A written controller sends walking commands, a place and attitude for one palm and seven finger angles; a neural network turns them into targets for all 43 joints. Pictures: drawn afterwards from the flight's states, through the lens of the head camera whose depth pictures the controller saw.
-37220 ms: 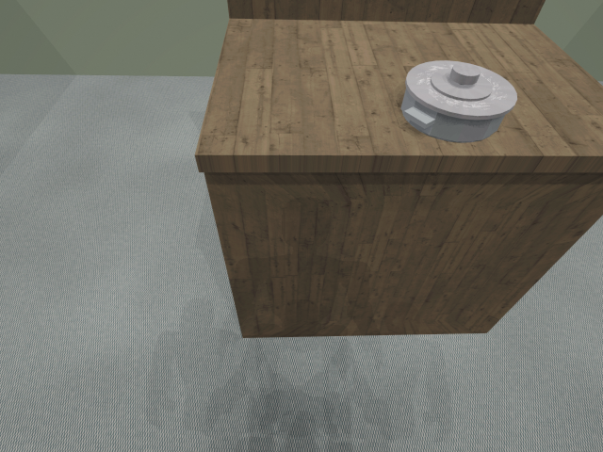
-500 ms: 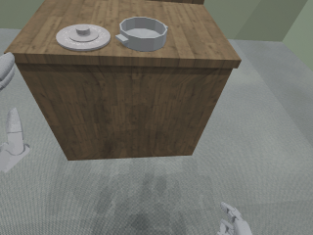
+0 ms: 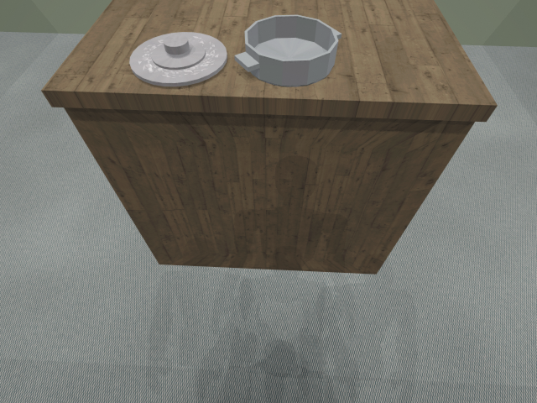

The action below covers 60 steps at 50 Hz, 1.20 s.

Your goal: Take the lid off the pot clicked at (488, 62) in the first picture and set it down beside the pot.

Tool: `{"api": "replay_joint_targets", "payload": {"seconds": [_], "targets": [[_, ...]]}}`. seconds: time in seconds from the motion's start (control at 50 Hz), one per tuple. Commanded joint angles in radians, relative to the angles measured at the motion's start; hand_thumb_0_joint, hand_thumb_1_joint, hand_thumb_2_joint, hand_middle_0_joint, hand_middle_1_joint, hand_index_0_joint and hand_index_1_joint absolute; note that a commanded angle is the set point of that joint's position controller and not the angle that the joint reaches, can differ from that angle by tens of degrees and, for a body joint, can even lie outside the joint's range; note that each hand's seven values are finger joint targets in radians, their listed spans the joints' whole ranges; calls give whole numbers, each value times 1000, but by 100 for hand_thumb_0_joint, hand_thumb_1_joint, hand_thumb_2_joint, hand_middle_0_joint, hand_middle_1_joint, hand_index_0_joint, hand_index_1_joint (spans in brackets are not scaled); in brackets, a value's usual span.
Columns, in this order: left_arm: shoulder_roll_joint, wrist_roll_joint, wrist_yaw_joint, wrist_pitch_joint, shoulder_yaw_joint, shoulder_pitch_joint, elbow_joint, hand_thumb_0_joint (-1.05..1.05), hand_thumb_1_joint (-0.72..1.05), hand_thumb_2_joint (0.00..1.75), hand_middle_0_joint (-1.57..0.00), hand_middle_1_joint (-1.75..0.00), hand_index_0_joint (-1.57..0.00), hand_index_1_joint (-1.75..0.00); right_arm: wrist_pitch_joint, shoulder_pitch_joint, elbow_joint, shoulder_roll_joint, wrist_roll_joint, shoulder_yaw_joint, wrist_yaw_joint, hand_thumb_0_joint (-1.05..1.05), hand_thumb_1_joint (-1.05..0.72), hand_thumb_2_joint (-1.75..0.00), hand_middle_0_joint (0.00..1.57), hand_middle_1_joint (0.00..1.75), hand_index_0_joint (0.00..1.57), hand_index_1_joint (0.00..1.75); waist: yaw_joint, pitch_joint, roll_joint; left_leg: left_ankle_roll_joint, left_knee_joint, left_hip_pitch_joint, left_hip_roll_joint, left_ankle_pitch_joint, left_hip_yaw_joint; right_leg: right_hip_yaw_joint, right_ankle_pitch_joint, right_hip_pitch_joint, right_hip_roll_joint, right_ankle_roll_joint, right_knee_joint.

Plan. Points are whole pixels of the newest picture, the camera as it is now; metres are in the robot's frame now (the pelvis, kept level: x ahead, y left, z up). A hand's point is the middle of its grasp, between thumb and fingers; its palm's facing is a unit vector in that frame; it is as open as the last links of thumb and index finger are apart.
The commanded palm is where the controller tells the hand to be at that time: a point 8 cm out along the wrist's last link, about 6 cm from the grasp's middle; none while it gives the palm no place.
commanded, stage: let the arm hang, fingers relaxed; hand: left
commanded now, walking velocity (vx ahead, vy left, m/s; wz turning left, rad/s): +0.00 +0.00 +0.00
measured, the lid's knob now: (176, 44) +0.75 +0.23 +0.12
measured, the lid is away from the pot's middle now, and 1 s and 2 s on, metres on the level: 0.24 0.24 0.24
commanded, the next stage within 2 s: look to check the result in 0.68 s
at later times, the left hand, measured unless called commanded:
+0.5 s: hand out of the picture +0.10 +0.19 -0.16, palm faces -0.03 -0.98 -0.21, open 7.3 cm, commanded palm none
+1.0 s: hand out of the picture -0.01 +0.19 -0.16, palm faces -0.04 -0.98 -0.19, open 7.3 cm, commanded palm none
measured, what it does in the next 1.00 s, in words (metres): stands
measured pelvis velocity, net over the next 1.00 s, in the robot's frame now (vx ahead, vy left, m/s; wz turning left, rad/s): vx -0.01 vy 0.02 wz -0.06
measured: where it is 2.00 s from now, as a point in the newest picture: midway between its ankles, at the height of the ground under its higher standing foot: outside the picture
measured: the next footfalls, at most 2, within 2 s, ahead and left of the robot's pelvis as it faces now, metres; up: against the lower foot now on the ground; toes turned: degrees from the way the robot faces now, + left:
none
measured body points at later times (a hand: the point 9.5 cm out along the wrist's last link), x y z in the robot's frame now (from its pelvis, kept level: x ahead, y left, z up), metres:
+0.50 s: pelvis +0.01 +0.01 +0.01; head +0.03 +0.01 +0.46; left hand +0.10 +0.24 -0.14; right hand +0.01 -0.22 -0.14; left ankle -0.05 +0.14 -0.72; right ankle -0.05 -0.11 -0.72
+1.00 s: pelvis -0.01 +0.02 +0.02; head +0.01 +0.02 +0.47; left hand +0.00 +0.24 -0.15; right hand -0.06 -0.19 -0.14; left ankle -0.05 +0.14 -0.72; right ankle -0.05 -0.11 -0.72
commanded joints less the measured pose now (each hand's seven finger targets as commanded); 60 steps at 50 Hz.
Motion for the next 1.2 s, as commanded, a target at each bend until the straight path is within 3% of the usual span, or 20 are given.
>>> {"api": "replay_joint_targets", "payload": {"seconds": [0.0,0.02,0.04,0.06,0.08,0.14,0.2,0.3,0.36,0.5,0.54,0.84,0.92,1.0,1.18], "targets": [[83,-3,25,-33,20,-45,-27,0,90,90,-20,-30,-20,-30,-38,58,-10,-60,3,-13,-14,0,-90,-90,20,30,20,30,-30,-63,-87,46,-123,147,46,470,-17,138,647,54,-99,-30,-146],[85,-5,28,-32,21,-22,-14,0,90,90,-20,-30,-20,-30,-40,61,3,-65,5,-15,-20,0,-90,-90,20,30,20,30,-21,-92,-38,48,-90,186,56,600,-4,114,705,69,-92,-19,-124],[89,-6,32,-31,26,-10,1,0,90,90,-20,-30,-20,-30,-40,68,14,-65,7,-16,-25,0,-90,-90,20,30,20,30,-21,-125,-29,44,-75,210,58,677,12,99,755,103,-90,-18,-108],[92,-6,36,-30,29,-1,6,0,90,90,-20,-30,-20,-30,-40,68,21,-62,10,-17,-27,0,-90,-90,20,30,20,30,-17,-133,18,41,-71,223,58,721,24,97,773,111,-88,-18,-99],[95,-7,37,-29,29,0,14,0,90,90,-20,-30,-20,-30,-39,64,24,-56,10,-17,-29,0,-90,-90,20,30,20,30,-16,-145,4,42,-70,225,58,722,28,88,787,128,-91,-16,-100],[79,-4,40,-22,30,-28,25,0,90,90,-20,-30,-20,-30,-36,44,34,-50,9,-17,-33,0,-90,-90,20,30,20,30,-15,-122,-2,43,-108,211,60,665,26,82,727,141,-86,-14,-113],[63,0,40,-14,29,-57,29,0,90,90,-20,-30,-20,-30,-33,30,50,-41,4,-18,-35,0,-90,-90,20,30,20,30,-14,-57,-12,47,-145,201,69,628,17,77,635,108,-78,-13,-136],[77,-2,41,-15,36,-81,29,0,90,90,-20,-30,-20,-30,-27,14,63,-40,0,-20,-37,0,-90,-90,20,30,20,30,-11,-45,-13,36,-150,191,58,609,32,90,731,142,-88,-17,-140],[87,0,41,-15,40,-100,22,0,90,90,-20,-30,-20,-30,-28,12,65,-38,1,-20,-36,0,-90,-90,20,30,20,30,-10,-52,-12,37,-160,198,56,603,28,91,721,148,-86,-14,-145],[78,-3,33,-9,37,-138,16,0,90,90,-20,-30,-20,-30,-30,8,81,-40,-5,-15,-34,0,-90,-90,20,30,20,30,-9,18,22,45,-231,173,68,470,11,91,493,103,-74,-10,-200],[78,-3,31,-12,36,-132,24,0,90,90,-20,-30,-20,-30,-34,12,86,-41,-5,-15,-33,0,-90,-90,20,30,20,30,-8,-5,20,47,-235,183,67,461,10,96,485,114,-75,-9,-208],[51,-4,32,-17,22,-88,82,0,90,90,-20,-30,-20,-30,-36,49,121,-20,0,-5,-31,0,-90,-90,20,30,20,30,-11,10,-20,53,-268,176,67,358,5,107,412,87,-77,-2,-247],[44,-4,33,-18,19,-74,95,0,90,90,-20,-30,-20,-30,-37,54,126,-16,0,-3,-31,0,-90,-90,20,30,20,30,-13,9,7,54,-269,181,67,353,4,112,396,77,-75,-2,-248],[34,-2,33,-16,18,-63,104,0,90,90,-20,-30,-20,-30,-36,49,129,-9,1,-2,-31,0,-90,-90,20,30,20,30,-11,36,10,56,-277,167,69,323,0,111,357,56,-73,0,-253],[26,0,35,-20,18,-47,115,0,90,90,-20,-30,-20,-30,-36,42,129,-3,1,-3,-30,0,-90,-90,20,30,20,30,-13,25,-1,56,-273,172,69,315,-4,116,358,46,-75,1,-252]]}}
